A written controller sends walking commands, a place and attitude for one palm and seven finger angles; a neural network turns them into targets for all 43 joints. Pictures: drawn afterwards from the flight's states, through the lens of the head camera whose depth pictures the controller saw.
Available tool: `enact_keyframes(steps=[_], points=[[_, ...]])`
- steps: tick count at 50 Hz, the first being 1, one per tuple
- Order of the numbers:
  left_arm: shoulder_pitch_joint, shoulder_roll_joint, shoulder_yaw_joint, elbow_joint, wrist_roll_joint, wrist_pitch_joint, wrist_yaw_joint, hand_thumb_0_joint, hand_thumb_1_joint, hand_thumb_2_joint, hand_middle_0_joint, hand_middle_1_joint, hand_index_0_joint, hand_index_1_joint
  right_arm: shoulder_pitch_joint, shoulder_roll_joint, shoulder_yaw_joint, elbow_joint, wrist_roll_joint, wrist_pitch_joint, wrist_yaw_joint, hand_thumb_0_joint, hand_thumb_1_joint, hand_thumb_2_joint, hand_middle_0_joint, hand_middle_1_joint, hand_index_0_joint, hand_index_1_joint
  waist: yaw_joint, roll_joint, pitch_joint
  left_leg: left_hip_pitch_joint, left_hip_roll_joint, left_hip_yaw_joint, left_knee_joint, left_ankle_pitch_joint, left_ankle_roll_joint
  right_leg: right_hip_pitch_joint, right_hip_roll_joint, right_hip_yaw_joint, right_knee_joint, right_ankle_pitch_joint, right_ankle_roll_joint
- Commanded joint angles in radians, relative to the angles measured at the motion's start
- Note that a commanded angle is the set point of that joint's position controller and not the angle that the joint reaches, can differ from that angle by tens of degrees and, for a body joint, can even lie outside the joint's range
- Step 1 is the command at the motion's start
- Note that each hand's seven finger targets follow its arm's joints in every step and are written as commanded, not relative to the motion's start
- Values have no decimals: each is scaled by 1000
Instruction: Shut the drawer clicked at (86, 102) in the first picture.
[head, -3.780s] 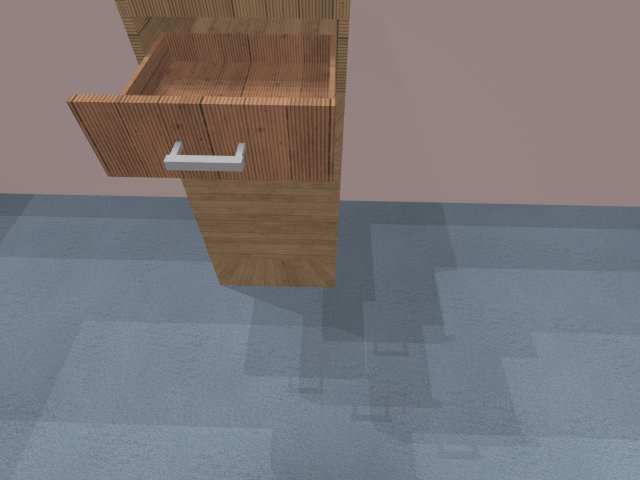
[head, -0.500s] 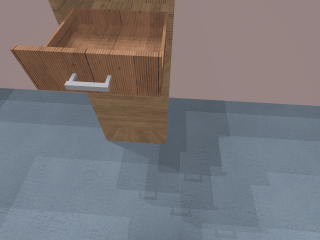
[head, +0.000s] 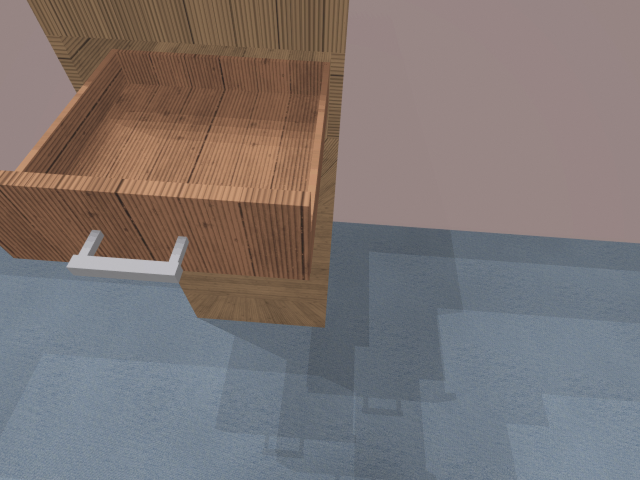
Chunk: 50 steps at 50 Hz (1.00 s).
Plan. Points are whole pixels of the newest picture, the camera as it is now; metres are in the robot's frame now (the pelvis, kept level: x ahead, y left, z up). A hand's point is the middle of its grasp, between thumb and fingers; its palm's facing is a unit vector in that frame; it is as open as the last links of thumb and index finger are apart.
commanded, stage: come to a stop and stand still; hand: left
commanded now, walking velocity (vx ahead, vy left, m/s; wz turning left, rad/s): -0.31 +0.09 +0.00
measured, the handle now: (132, 255) +0.32 +0.23 +0.11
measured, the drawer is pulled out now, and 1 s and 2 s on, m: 0.29 0.29 0.29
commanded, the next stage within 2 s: look again from close up in 1.12 s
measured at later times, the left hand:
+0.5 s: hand out of the picture +0.05 +0.21 -0.17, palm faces +0.02 -0.97 -0.22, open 7.4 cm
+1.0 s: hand out of the picture -0.02 +0.13 -0.17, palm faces +0.01 -0.98 -0.19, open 7.4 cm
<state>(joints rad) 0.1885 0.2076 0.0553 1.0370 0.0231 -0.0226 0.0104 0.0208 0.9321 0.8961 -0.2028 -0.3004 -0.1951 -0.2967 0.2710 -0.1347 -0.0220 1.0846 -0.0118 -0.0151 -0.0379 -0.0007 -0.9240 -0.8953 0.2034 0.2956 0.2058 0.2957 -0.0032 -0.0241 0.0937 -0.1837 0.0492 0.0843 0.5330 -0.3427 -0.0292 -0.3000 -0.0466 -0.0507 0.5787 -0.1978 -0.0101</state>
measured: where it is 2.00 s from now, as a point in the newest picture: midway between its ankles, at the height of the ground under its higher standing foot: outside the picture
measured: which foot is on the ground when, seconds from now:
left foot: down 0.00-1.00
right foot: down 0.00-0.24, up 0.26-0.60, down 0.62-1.00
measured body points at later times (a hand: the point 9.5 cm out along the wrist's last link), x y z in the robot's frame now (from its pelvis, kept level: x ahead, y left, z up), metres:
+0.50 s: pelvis -0.01 +0.01 +0.01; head +0.05 +0.03 +0.45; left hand +0.05 +0.26 -0.15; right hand +0.07 -0.23 -0.13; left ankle +0.02 +0.11 -0.73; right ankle -0.07 -0.13 -0.67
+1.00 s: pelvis -0.04 -0.05 +0.01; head -0.03 -0.05 +0.46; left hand -0.02 +0.18 -0.15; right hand -0.07 -0.27 -0.15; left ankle +0.02 +0.11 -0.73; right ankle -0.07 -0.14 -0.73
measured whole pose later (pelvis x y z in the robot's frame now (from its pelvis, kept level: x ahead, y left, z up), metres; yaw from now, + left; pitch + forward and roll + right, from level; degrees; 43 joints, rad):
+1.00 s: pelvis -0.04 -0.05 +0.01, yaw +0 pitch -3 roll +0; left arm 0.26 0.15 0.01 1.10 0.01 0.01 0.03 0.01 0.91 0.90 -0.20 -0.30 -0.20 -0.30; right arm 0.30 -0.16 -0.03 1.15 -0.02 0.03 -0.02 0.00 -0.91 -0.90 0.20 0.30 0.20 0.30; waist -0.03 0.01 0.06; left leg -0.23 0.09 0.04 0.43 -0.15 -0.05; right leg -0.10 0.03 -0.03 0.44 -0.29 -0.03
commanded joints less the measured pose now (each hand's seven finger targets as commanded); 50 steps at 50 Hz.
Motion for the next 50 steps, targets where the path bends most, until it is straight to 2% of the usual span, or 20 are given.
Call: enact_keyframes(steps=[1,4,6,8,10,11,12,13,14,17,19,26,28,29,30,31,33,35,42,50], points=[[91,160,24,-17,-1,13,14,0,900,900,-200,-300,-200,-300,79,-84,-39,-42,16,33,0,0,-900,-900,200,300,200,300,-11,-101,-111,-69,-22,-6,147,-103,-4,155,-281,181,-148,855,-164],[102,164,41,-11,3,18,43,0,900,900,-200,-300,-200,-300,3,-103,-47,-61,11,48,-6,0,-900,-900,200,300,200,300,46,-262,-110,-255,-31,-39,303,-242,-13,344,-298,203,-102,1223,-203],[92,174,54,-24,2,25,52,0,900,900,-200,-300,-200,-300,-37,-114,-50,-77,18,48,-3,0,-900,-900,200,300,200,300,56,-183,-155,-284,-28,-68,264,-242,-16,433,-314,204,-88,1206,-218],[38,186,57,-48,-2,30,50,0,900,900,-200,-300,-200,-300,-27,-111,-50,-72,17,49,5,0,-900,-900,200,300,200,300,29,-130,-184,-202,-22,-61,104,-116,-27,392,-286,164,-67,1049,-184],[-15,168,52,-65,-12,34,45,0,900,900,-200,-300,-200,-300,26,-118,-52,-52,8,49,9,0,-900,-900,200,300,200,300,-15,-89,-189,-23,-9,-36,-103,176,-25,251,-234,121,-25,771,-119],[-2,123,43,-79,-15,41,43,0,900,900,-200,-300,-200,-300,49,-154,-57,-53,-3,41,9,0,-900,-900,200,300,200,300,-18,56,-210,117,100,-123,-183,485,9,116,-141,51,36,415,-48],[7,69,30,-102,-21,52,42,0,900,900,-200,-300,-200,-300,52,-236,-71,-76,-14,38,7,0,-900,-900,200,300,200,300,-20,303,-199,142,306,-338,-204,900,123,-44,-2,-23,185,-266,28],[6,84,31,-96,-16,63,46,0,900,900,-200,-300,-200,-300,31,-253,-76,-90,-19,47,-2,0,-900,-900,200,300,200,300,-35,276,-191,87,356,-340,-176,987,232,-49,50,79,417,-468,25],[6,89,35,-95,-11,70,44,0,900,900,-200,-300,-200,-300,11,-239,-66,-107,-22,44,-4,0,-900,-900,200,300,200,300,-32,165,-165,32,338,-261,-163,865,262,-55,46,125,534,-438,10],[-6,76,35,-86,-2,72,33,0,900,900,-200,-300,-200,-300,-40,-196,-53,-127,-23,30,-21,0,-900,-900,200,300,200,300,-7,144,-78,57,276,-218,-146,860,230,-170,39,134,575,-325,32],[15,69,29,-85,-4,71,30,0,900,900,-200,-300,-200,-300,-33,-194,-52,-127,-22,24,-24,0,-900,-900,200,300,200,300,-6,145,-116,122,250,-203,-149,797,215,-175,40,124,514,-291,44],[40,57,6,-86,-3,57,11,0,900,900,-200,-300,-200,-300,-22,-220,-63,-110,-16,22,-3,0,-900,-900,200,300,200,300,-27,213,-173,116,240,-204,-190,491,186,5,37,27,99,-266,27],[117,63,8,-58,-3,49,10,0,900,900,-200,-300,-200,-300,-50,-222,-65,-107,-6,25,0,0,-900,-900,200,300,200,300,12,155,-171,38,201,-166,-139,392,139,127,35,13,-114,-79,19],[138,94,11,-52,2,40,14,0,900,900,-200,-300,-200,-300,-53,-193,-64,-111,5,27,3,0,-900,-900,200,300,200,300,18,59,-153,-15,135,-131,-74,281,89,163,-9,98,-248,29,2],[116,152,18,-51,9,31,19,0,900,900,-200,-300,-200,-300,-58,-143,-55,-122,14,33,8,0,-900,-900,200,300,200,300,-4,-122,-115,-81,48,-51,-15,82,27,128,-156,264,-304,75,-50],[46,165,13,-56,3,27,20,0,900,900,-200,-300,-200,-300,-55,-110,-41,-119,9,40,20,0,-900,-900,200,300,200,300,-27,-165,-81,-46,5,-39,-10,1,6,38,-214,268,-321,46,-98],[12,140,-3,-56,0,26,16,0,900,900,-200,-300,-200,-300,-15,-100,-37,-82,0,32,30,0,-900,-900,200,300,200,300,-52,-40,-78,85,8,-49,-67,163,17,-70,-133,175,-246,-15,-64],[63,105,-7,-27,-10,16,22,0,900,900,-200,-300,-200,-300,-12,-140,-40,-52,0,24,14,0,-900,-900,200,300,200,300,-24,-82,-104,78,69,-84,-68,318,34,32,-66,121,-199,145,-22],[98,84,-15,14,-13,19,27,0,900,900,-200,-300,-200,-300,20,-110,-27,11,-2,32,16,0,-900,-900,200,300,200,300,-17,-4,33,34,63,-74,-137,179,16,-5,-63,144,-307,-104,-28],[122,68,-14,34,-16,16,26,0,900,900,-200,-300,-200,-300,68,-96,-21,37,-6,31,10,0,-900,-900,200,300,200,300,-16,7,22,30,61,-75,-138,178,12,9,-60,146,-335,-150,-37]])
